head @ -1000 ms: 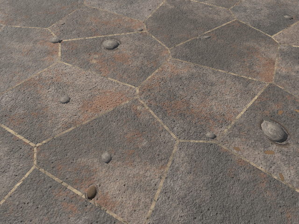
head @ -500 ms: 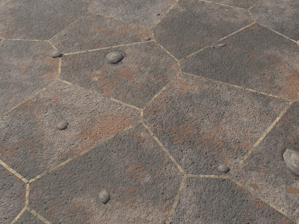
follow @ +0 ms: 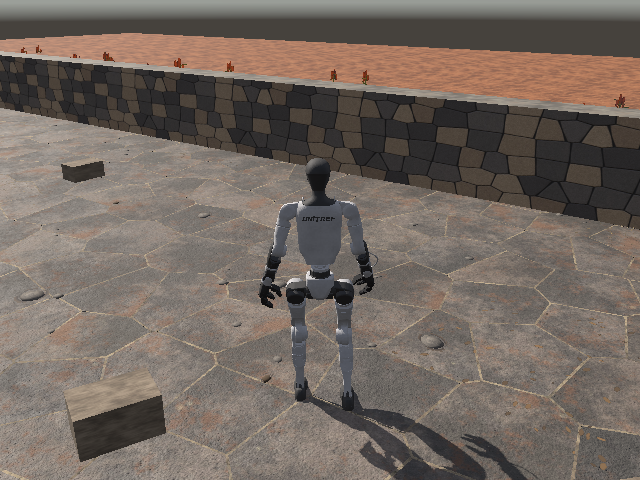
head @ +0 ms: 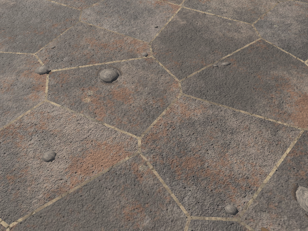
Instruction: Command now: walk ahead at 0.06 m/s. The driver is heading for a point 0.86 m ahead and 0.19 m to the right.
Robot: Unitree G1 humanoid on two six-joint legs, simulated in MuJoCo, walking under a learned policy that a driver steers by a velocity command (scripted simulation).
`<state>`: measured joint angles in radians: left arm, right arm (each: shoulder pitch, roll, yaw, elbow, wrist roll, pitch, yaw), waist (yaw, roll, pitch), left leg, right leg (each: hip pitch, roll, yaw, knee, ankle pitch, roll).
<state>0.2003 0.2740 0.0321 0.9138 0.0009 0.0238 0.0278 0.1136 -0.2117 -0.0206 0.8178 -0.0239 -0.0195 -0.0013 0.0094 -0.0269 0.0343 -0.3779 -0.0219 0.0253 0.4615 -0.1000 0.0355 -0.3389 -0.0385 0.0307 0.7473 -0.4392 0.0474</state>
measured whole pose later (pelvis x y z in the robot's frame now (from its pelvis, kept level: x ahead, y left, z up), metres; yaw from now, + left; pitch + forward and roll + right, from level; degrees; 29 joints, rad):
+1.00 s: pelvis +0.39 -0.07 +0.01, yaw +0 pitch +0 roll +0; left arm 0.22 0.24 0.06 0.95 0.01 -0.10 -0.04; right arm 0.23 -0.28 -0.06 0.96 0.02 -0.09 -0.01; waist 0.02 0.04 0.04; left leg -0.50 0.10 -0.03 1.14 -0.29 0.05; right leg -0.25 0.05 -0.06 0.39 -0.14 -0.08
